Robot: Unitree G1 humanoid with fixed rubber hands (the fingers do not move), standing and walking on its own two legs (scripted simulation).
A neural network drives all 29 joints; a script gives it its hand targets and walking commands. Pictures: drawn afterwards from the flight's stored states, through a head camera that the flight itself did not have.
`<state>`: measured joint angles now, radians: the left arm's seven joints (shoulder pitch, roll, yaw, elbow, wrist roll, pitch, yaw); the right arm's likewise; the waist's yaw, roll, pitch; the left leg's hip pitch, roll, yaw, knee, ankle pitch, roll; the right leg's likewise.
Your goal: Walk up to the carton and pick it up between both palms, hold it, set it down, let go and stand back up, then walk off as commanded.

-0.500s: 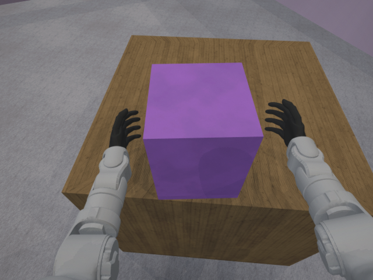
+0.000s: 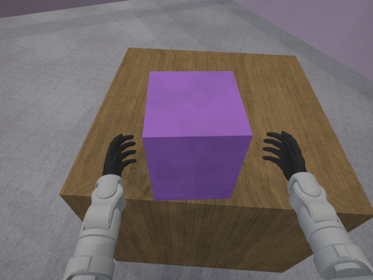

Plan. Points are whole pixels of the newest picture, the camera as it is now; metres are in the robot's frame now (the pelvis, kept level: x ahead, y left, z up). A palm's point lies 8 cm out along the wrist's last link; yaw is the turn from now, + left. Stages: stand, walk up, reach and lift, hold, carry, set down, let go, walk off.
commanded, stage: set down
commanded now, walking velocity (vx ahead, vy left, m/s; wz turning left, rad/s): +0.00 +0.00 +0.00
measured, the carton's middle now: (192, 138) +0.42 +0.05 +0.05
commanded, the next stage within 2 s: none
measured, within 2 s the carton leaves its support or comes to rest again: neither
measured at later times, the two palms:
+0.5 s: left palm (103, 194) +0.24 +0.22 +0.06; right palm (311, 207) +0.26 -0.20 +0.06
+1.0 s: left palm (96, 220) +0.20 +0.22 +0.04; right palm (318, 236) +0.21 -0.20 +0.04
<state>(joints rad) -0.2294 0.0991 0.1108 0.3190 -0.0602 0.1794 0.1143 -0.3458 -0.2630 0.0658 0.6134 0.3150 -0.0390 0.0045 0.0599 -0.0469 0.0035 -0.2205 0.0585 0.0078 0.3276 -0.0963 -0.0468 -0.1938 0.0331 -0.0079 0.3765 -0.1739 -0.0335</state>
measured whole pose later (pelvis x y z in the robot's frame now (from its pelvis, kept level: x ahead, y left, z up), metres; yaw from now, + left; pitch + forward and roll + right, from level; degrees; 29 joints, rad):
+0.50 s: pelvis +0.01 +0.01 +0.00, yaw -1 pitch -4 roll +1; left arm 0.14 0.09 0.06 -0.11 -0.07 0.32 0.13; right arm 0.10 -0.29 0.02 0.11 0.30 0.04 0.01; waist 0.04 -0.03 0.05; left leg -0.10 0.04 0.04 0.28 -0.10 -0.03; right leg -0.09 0.02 0.02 0.34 -0.18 -0.02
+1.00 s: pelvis +0.01 +0.01 +0.00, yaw -2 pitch -6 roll +1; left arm 0.35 0.12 0.01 -0.15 -0.09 0.25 0.14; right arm 0.35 -0.27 0.00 -0.06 0.26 0.08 0.03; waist 0.05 -0.02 0.06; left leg -0.04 0.04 0.06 0.25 -0.10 -0.03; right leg -0.04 0.02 0.04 0.33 -0.18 -0.02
